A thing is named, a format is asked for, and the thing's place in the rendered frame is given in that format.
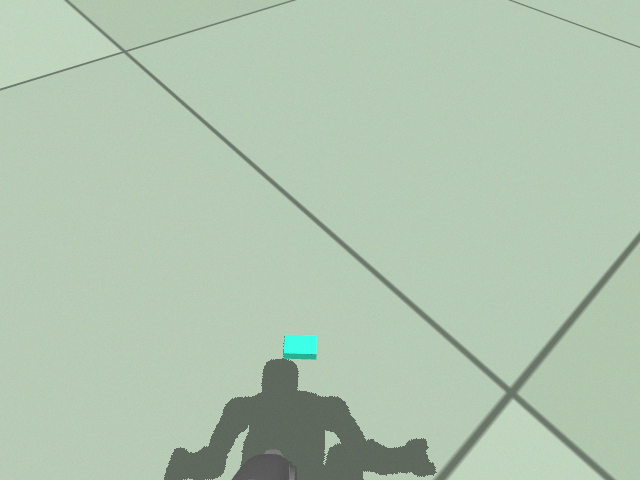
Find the small box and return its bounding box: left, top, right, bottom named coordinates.
left=284, top=335, right=317, bottom=360

